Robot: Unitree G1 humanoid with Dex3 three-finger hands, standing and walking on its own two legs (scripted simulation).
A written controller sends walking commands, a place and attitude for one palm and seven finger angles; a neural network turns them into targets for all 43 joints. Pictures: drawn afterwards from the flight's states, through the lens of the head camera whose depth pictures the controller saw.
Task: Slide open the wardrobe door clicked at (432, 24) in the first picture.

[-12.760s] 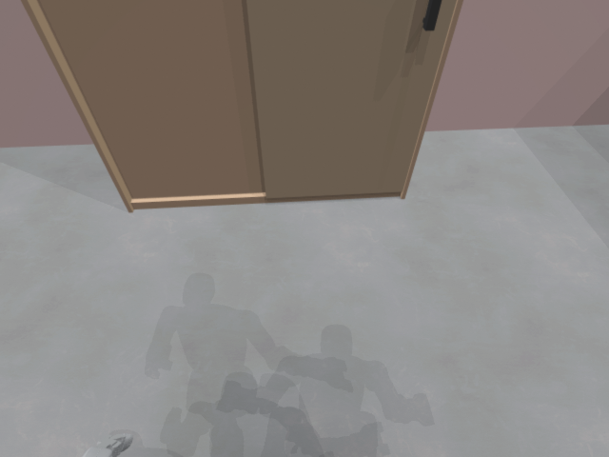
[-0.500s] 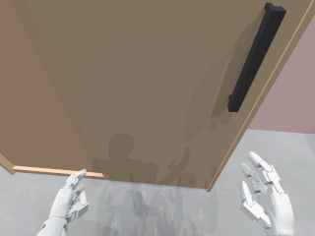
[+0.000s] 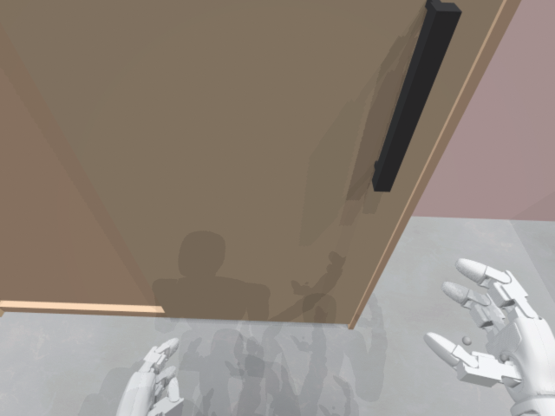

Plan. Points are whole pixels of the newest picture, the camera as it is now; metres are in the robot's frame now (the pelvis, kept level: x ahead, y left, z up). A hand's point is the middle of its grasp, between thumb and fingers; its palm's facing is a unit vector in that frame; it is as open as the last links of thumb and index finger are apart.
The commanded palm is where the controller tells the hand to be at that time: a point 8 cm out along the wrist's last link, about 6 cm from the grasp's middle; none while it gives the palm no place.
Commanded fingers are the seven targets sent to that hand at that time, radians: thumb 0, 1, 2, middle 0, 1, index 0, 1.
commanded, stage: raise the hand with hooked fingers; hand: right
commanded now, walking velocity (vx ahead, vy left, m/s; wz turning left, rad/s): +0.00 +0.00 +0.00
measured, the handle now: (402, 108) +0.51 -0.15 +0.20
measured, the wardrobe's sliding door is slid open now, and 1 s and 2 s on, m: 0.00 0.00 0.00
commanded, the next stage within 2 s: move the hooked fingers beside the handle in 1.30 s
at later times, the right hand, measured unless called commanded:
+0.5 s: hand (548, 281) +0.25 -0.26 +0.17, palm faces +0.08 +0.99 -0.08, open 13.6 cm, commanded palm +0.22 -0.31 +0.17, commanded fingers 0.00 0.50 -0.30 0.30 1.20 0.30 1.20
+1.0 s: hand out of the picture +0.28 -0.27 +0.21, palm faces +0.06 +1.00 -0.07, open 14.0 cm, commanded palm +0.24 -0.31 +0.22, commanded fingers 0.00 0.50 -0.30 0.30 1.20 0.30 1.20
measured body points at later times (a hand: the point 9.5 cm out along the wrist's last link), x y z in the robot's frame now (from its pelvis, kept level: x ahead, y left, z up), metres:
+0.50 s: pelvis +0.01 -0.01 +0.02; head -0.01 +0.00 +0.47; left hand +0.22 +0.21 -0.03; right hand +0.24 -0.32 +0.17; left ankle +0.03 +0.11 -0.71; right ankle -0.02 -0.09 -0.71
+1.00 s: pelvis +0.00 +0.01 +0.03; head -0.02 +0.03 +0.48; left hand +0.19 +0.24 -0.04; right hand +0.27 -0.33 +0.22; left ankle +0.03 +0.11 -0.71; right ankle -0.02 -0.09 -0.71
